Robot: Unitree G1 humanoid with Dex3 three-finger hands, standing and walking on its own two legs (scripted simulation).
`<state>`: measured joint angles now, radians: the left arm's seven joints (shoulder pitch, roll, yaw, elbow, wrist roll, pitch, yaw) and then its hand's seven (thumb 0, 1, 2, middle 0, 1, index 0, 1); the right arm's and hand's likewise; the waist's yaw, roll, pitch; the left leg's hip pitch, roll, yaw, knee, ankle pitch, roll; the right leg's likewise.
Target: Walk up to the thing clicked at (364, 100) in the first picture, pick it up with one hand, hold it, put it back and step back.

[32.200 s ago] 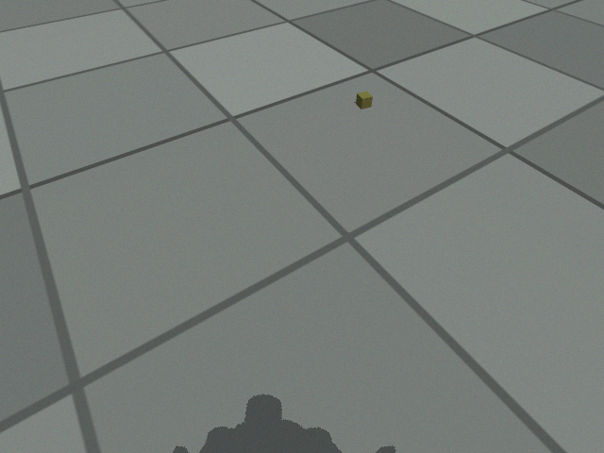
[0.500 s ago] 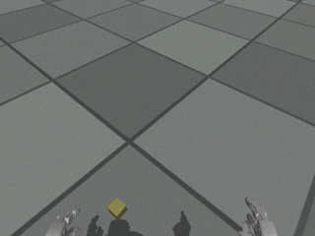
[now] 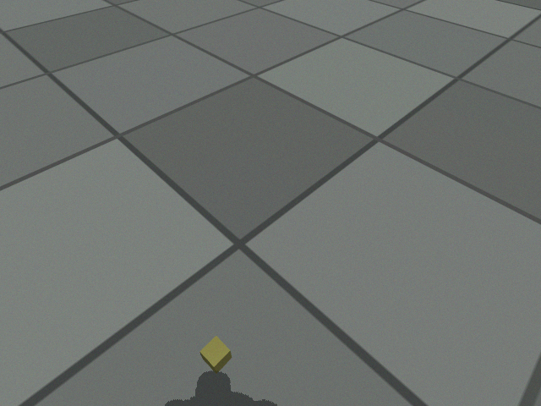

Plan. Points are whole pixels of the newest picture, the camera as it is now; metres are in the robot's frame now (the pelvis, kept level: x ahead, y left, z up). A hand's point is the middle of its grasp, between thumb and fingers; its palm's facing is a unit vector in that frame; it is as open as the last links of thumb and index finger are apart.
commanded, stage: stand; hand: left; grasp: from above
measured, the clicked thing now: (216, 354) +0.44 +0.21 -0.72
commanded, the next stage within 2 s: none
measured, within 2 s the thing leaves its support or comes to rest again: neither
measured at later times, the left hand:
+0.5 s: hand out of the picture +0.02 +0.25 -0.14, palm faces +0.03 -0.94 -0.35, open 7.4 cm
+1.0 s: hand out of the picture +0.06 +0.22 -0.14, palm faces +0.02 -0.94 -0.33, open 7.4 cm
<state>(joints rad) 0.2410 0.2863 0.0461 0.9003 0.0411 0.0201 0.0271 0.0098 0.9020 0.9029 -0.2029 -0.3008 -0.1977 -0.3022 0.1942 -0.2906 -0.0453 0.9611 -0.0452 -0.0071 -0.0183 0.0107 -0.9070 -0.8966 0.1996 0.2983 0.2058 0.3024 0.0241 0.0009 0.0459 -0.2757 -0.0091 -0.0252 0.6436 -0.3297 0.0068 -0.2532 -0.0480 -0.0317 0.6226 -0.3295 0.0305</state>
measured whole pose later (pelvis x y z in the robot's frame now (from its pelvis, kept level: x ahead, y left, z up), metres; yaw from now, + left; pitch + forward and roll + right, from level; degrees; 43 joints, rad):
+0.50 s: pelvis -0.01 +0.00 +0.02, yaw +0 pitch -5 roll +0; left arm 0.18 0.31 0.04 1.12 0.04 0.00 0.02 0.01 0.90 0.90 -0.20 -0.30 -0.20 -0.30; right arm 0.15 -0.30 -0.04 1.11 -0.03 0.00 -0.01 0.01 -0.91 -0.90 0.20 0.30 0.21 0.30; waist 0.02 0.02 0.06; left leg -0.12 -0.01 -0.03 0.38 -0.18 0.00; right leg -0.11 -0.05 -0.04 0.38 -0.19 0.03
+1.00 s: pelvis +0.00 -0.02 +0.02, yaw +0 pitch -4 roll +0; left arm 0.13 0.30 0.03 1.14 0.02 -0.01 0.01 0.01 0.90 0.90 -0.20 -0.30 -0.20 -0.30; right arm 0.13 -0.32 -0.02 1.14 -0.02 0.00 -0.01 0.01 -0.91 -0.90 0.20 0.30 0.21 0.30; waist 0.01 0.02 0.06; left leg -0.10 0.02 -0.04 0.34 -0.17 -0.02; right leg -0.09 -0.02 -0.05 0.34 -0.18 0.01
